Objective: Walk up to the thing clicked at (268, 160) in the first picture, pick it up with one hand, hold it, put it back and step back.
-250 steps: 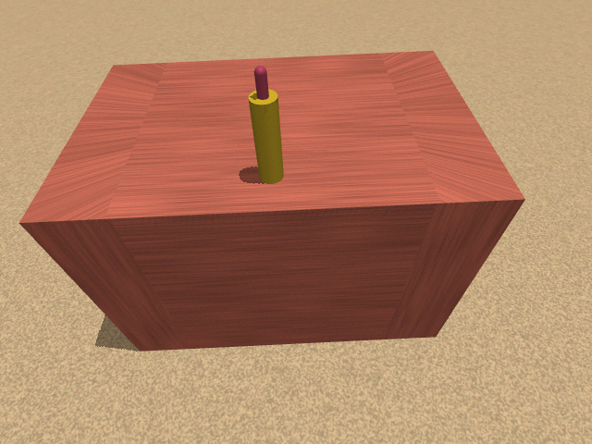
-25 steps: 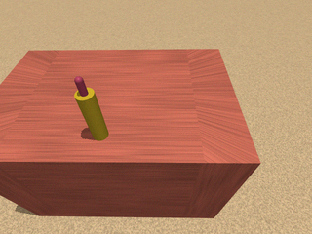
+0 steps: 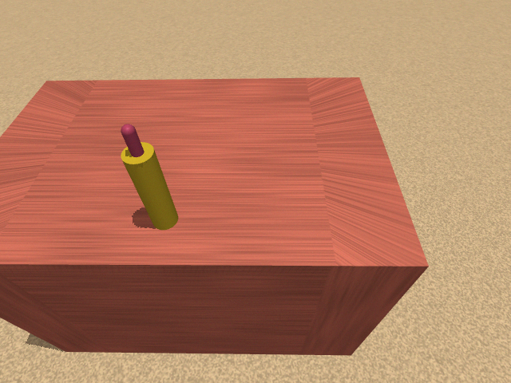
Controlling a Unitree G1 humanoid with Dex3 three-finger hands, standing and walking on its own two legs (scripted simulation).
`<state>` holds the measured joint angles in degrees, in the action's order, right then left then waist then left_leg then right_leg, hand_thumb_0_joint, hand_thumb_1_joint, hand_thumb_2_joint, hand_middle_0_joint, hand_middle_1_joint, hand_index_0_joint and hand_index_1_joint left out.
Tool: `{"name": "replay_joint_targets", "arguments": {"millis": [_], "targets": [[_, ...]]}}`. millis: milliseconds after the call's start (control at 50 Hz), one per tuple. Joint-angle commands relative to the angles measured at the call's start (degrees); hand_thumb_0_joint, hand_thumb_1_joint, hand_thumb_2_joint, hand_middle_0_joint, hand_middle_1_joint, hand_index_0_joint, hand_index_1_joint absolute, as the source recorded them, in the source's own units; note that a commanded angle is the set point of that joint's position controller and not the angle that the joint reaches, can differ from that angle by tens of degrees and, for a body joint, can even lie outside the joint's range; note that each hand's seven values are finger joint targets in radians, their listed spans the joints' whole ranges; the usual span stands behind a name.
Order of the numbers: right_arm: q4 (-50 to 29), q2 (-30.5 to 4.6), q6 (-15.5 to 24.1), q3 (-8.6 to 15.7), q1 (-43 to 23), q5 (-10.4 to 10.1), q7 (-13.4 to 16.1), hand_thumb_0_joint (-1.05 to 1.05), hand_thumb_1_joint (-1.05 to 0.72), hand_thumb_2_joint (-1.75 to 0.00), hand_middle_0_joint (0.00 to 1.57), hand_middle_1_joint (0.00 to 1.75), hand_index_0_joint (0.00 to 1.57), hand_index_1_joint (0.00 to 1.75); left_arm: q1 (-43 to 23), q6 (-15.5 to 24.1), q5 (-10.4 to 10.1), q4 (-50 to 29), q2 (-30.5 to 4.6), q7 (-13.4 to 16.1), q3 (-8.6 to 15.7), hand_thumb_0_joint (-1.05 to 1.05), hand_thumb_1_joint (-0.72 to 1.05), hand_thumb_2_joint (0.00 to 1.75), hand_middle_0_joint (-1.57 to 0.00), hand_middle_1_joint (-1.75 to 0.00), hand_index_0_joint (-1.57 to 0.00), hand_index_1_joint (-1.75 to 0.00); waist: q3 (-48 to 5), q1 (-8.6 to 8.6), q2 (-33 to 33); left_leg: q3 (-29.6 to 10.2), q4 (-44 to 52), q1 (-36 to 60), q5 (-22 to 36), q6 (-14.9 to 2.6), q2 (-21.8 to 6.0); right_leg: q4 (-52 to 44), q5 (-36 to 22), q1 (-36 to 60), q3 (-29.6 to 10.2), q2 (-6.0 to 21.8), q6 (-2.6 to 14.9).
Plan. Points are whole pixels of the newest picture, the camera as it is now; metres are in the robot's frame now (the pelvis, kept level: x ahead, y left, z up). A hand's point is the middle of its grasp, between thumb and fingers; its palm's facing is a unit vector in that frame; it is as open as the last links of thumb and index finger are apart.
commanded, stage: stand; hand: left
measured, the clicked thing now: (149, 180) +0.46 +0.21 +0.04
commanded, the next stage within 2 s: rise first in 0.82 s
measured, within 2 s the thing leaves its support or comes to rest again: neither
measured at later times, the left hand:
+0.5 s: hand out of the picture +0.08 +0.25 -0.15, palm faces -0.03 -0.94 -0.35, open 7.4 cm
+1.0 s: hand out of the picture +0.09 +0.25 -0.15, palm faces +0.02 -0.94 -0.34, open 7.8 cm
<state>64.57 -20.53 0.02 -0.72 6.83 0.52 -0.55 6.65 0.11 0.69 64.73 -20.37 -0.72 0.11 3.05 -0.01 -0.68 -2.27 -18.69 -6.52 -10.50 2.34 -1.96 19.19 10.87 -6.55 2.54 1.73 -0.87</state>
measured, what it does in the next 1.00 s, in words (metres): stands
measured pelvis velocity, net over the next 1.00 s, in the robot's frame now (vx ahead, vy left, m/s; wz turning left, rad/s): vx -0.01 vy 0.00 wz -0.01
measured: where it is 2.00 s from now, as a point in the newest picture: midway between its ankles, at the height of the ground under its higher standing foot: outside the picture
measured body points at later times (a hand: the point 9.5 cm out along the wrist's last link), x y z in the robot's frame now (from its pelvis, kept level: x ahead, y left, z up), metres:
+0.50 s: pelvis +0.00 +0.00 +0.00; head +0.01 -0.01 +0.45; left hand +0.08 +0.30 -0.13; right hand +0.08 -0.30 -0.14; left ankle +0.00 +0.15 -0.75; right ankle +0.00 -0.13 -0.75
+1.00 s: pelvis -0.01 +0.00 +0.00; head +0.01 +0.00 +0.45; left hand +0.09 +0.30 -0.13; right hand +0.08 -0.30 -0.13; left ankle +0.00 +0.15 -0.75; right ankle +0.00 -0.13 -0.75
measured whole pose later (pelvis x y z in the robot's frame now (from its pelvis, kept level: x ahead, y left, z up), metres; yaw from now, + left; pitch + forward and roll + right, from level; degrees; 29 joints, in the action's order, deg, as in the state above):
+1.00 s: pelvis -0.01 +0.00 +0.00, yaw -1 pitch -2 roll +0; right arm 58.8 -19.9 2.1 -0.2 6.9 -3.0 1.1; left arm 7.8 1.4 -2.9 58.0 -19.4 0.8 0.1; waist 4.1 -0.4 -0.7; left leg -1.7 -21.6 -8.6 -11.5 2.2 -2.0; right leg 22.1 11.6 -8.9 1.9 1.7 -0.9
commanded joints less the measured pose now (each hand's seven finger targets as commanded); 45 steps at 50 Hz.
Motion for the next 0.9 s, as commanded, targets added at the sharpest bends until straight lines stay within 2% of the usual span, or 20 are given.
{"name": "replay_joint_targets", "arguments": {"millis": [0,120,200,300,360,460,560,620,760,800,880], "targets": [[-3.6,-12.2,1.3,2.5,-2.1,0.0,1.0,0.0,-0.9,-0.9,0.2,0.3,0.2,0.3,-1.8,1.5,0.0,-3.3,-12.7,1.0,2.6,0.0,0.9,0.9,-0.2,-0.3,-0.2,-0.3,-4.5,0.13,1.3,-3.3,1.8,0.1,8.0,-2.86,-5.2,-3.5,-6.6,1.1,-4.9,6.3,1.74],[-3.5,-12.1,1.5,2.3,-1.8,-0.1,1.0,0.0,-0.9,-0.9,0.2,0.3,0.2,0.3,-1.7,1.6,-0.3,-3.4,-12.3,1.0,2.5,0.0,0.9,0.9,-0.2,-0.3,-0.2,-0.3,-5.2,0.22,0.2,-3.2,1.8,-0.2,12.0,-2.72,-5.5,-2.5,-10.8,3.0,-4.8,6.4,1.55],[-3.5,-12.1,1.4,2.4,-2.2,-0.1,1.1,0.0,-0.9,-0.9,0.2,0.3,0.2,0.3,-1.4,1.3,-0.2,-3.3,-12.4,1.0,2.5,0.0,0.9,0.9,-0.2,-0.3,-0.2,-0.3,-4.4,0.43,0.4,-3.2,2.2,0.0,9.6,-2.58,-5.2,-2.9,-7.9,1.6,-4.6,6.1,1.79],[-3.5,-12.1,1.3,2.4,-2.3,-0.1,1.1,0.0,-0.9,-0.9,0.2,0.3,0.2,0.3,-1.6,1.5,-0.1,-3.4,-12.2,1.0,2.4,0.0,0.9,0.9,-0.2,-0.3,-0.2,-0.3,-4.1,0.24,0.5,-3.1,2.0,-0.1,9.2,-2.65,-5.2,-3.3,-8.4,1.4,-4.8,6.2,1.74],[-3.5,-12.0,1.5,2.3,-1.8,0.0,1.0,0.0,-0.9,-0.9,0.2,0.3,0.2,0.3,-1.7,1.5,-0.2,-3.5,-12.3,1.0,2.5,0.0,0.9,0.9,-0.2,-0.3,-0.2,-0.3,-4.8,0.33,0.3,-3.0,1.9,-0.5,11.7,-2.77,-5.5,-2.5,-10.8,3.2,-4.8,6.4,1.76],[-3.8,-12.2,1.4,2.5,-2.5,-0.1,1.1,0.0,-0.9,-0.9,0.2,0.3,0.2,0.3,-1.6,1.5,0.0,-3.4,-12.3,1.1,2.5,0.0,0.9,0.9,-0.2,-0.3,-0.2,-0.3,-5.2,0.43,0.6,-3.0,1.6,0.8,11.7,-2.8,-5.6,-2.7,-10.6,2.6,-4.7,6.4,1.69],[-3.6,-12.0,1.3,2.6,-2.2,0.0,1.1,0.0,-0.9,-0.9,0.2,0.3,0.2,0.3,-2.1,1.5,-0.1,-3.5,-12.5,1.1,2.6,0.0,0.9,0.9,-0.2,-0.3,-0.2,-0.3,-4.3,0.21,1.1,-3.1,2.0,0.1,9.3,-2.72,-5.4,-3.2,-8.3,2.1,-4.8,6.3,1.9],[-3.8,-12.1,1.3,2.6,-2.1,0.0,1.0,0.0,-0.9,-0.9,0.2,0.3,0.2,0.3,-2.0,1.6,-0.1,-3.6,-12.4,1.1,2.6,0.0,0.9,0.9,-0.2,-0.3,-0.2,-0.3,-4.9,0.36,0.8,-3.0,1.8,-0.4,10.2,-2.85,-5.4,-3.2,-9.7,3.3,-4.8,6.4,1.71],[-3.6,-11.9,1.2,2.6,-1.4,0.0,1.0,0.0,-0.9,-0.9,0.2,0.3,0.2,0.3,-2.1,1.5,-0.2,-3.6,-12.4,1.1,2.6,0.0,0.9,0.9,-0.2,-0.3,-0.2,-0.3,-3.1,-0.02,0.6,-3.1,2.7,-1.0,7.4,-2.67,-5.2,-3.8,-6.2,1.5,-5.0,6.2,1.81],[-3.7,-12.0,1.3,2.7,-2.1,0.0,1.0,0.0,-0.9,-0.9,0.2,0.3,0.2,0.3,-1.5,1.6,-0.1,-3.6,-12.4,1.1,2.6,0.0,0.9,0.9,-0.2,-0.3,-0.2,-0.3,-4.0,0.49,0.4,-3.3,2.5,-0.6,7.8,-2.72,-5.3,-3.5,-6.6,2.2,-4.8,6.2,1.82],[-3.8,-12.2,1.4,2.6,-2.2,-0.1,1.1,0.0,-0.9,-0.9,0.2,0.3,0.2,0.3,-1.6,1.5,0.0,-3.6,-12.3,1.0,2.6,0.0,0.9,0.9,-0.2,-0.3,-0.2,-0.3,-4.8,0.36,-0.1,-3.2,2.0,-0.4,9.2,-2.92,-5.4,-3.3,-8.8,2.8,-5.0,6.3,1.77]]}}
